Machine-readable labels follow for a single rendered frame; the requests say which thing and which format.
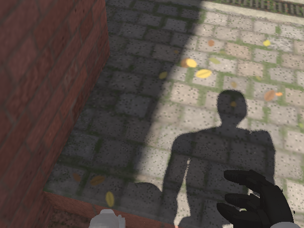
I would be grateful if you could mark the left robot thigh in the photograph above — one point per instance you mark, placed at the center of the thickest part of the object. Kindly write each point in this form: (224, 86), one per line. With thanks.
(107, 220)

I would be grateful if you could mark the robot left shin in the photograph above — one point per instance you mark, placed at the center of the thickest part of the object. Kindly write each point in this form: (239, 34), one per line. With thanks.
(106, 211)

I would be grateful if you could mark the right robot hand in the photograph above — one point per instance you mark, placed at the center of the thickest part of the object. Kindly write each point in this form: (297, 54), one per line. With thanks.
(271, 207)

